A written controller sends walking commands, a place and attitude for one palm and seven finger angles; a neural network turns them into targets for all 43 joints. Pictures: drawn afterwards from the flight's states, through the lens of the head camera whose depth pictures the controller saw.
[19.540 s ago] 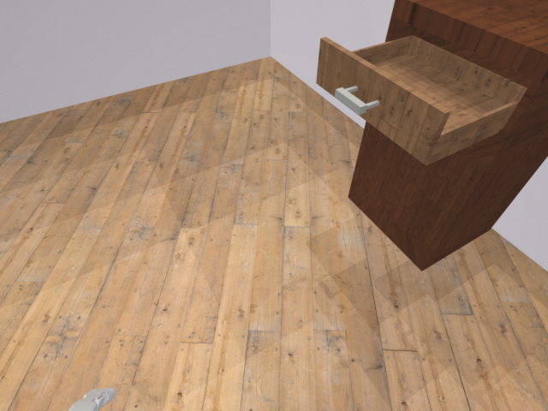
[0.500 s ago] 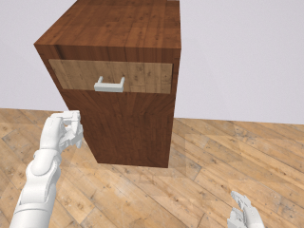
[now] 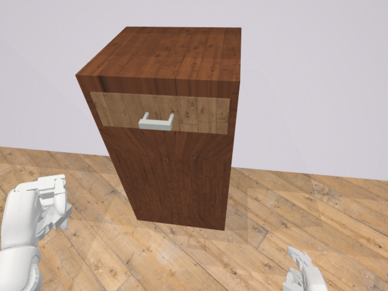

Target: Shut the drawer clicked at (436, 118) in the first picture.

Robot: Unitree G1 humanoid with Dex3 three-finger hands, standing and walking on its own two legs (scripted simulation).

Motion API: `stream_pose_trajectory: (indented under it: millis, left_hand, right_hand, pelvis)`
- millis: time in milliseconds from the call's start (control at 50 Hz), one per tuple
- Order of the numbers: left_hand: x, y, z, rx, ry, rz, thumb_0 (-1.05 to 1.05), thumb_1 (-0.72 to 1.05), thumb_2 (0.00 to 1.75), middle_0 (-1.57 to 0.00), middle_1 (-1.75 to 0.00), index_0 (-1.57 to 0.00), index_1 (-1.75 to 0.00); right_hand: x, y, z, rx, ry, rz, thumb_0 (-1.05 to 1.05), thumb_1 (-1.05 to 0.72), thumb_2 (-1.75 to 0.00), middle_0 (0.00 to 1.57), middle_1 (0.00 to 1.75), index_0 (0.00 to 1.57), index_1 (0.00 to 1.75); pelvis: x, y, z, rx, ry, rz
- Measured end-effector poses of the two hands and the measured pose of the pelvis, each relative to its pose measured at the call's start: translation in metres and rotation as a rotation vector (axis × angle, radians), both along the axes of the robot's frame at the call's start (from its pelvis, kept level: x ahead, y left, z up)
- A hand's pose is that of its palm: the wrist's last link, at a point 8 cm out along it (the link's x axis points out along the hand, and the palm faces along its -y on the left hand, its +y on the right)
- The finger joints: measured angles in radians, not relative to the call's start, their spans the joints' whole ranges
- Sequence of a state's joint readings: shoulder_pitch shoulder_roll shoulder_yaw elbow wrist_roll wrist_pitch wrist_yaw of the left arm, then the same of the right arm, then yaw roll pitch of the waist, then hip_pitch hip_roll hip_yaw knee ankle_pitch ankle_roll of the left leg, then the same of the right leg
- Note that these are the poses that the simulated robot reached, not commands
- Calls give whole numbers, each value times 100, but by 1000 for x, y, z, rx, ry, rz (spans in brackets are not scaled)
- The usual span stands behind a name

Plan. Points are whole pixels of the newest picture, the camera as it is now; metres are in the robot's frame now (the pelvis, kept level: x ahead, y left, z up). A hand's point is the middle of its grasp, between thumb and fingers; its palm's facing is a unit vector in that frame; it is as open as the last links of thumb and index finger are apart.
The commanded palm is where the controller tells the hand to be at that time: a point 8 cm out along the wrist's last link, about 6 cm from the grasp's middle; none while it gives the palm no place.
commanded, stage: draw the hand back to the body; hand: left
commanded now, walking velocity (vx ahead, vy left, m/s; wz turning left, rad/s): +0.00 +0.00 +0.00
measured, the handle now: (157, 120) +0.61 +0.19 +0.01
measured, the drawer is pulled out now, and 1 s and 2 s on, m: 0.00 0.00 0.00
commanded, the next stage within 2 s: step back with the hand held close in 0.26 s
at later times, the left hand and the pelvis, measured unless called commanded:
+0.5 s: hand (55, 208) +0.19 +0.23 +0.17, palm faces +0.40 -0.81 -0.43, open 3.2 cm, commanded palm +0.13 +0.27 +0.17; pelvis +0.00 -0.01 +0.00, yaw +1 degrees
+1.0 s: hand (14, 249) +0.13 +0.27 +0.16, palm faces +0.35 -0.80 -0.49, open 3.2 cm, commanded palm +0.07 +0.30 +0.17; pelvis -0.06 +0.02 -0.01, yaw +0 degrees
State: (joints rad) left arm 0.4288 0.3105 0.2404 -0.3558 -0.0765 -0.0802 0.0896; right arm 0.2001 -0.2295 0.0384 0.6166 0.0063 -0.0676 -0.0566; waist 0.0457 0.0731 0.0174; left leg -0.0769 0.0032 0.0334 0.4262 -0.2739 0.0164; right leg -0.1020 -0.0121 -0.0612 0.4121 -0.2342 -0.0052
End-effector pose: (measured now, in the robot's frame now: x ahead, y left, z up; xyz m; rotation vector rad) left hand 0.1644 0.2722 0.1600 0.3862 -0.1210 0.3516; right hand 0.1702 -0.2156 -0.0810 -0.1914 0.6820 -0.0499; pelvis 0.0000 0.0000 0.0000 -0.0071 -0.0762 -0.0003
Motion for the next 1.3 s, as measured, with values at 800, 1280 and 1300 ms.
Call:
stream_pose_trajectory:
  millis: [800,1280,1300]
  left_hand:
    - [-32,20,3,151,63,-74,1,88,90,-140,-159,-140,-159]
    - [-115,27,12,176,-158,-50,1,88,90,-141,-159,-141,-159]
    - [-116,28,14,195,-165,-56,1,88,90,-141,-159,-141,-159]
  right_hand:
    - [-38,-16,5,-101,110,-127,2,-91,-90,20,30,20,30]
    - [-120,-2,-1,-130,60,-66,2,-90,-90,21,30,20,30]
    - [-124,-3,-2,-132,63,-72,2,-90,-90,21,30,20,30]
  pelvis:
    - [-29,15,-3,-5,94,-1]
    - [-104,22,-18,-34,69,29]
    - [-106,21,-19,-35,65,36]
